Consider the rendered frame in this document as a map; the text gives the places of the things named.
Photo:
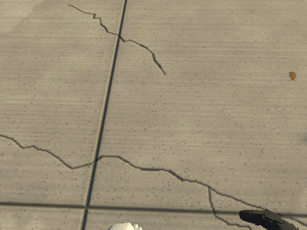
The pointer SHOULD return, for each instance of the robot right hand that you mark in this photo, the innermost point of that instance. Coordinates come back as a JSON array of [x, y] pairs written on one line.
[[267, 219]]

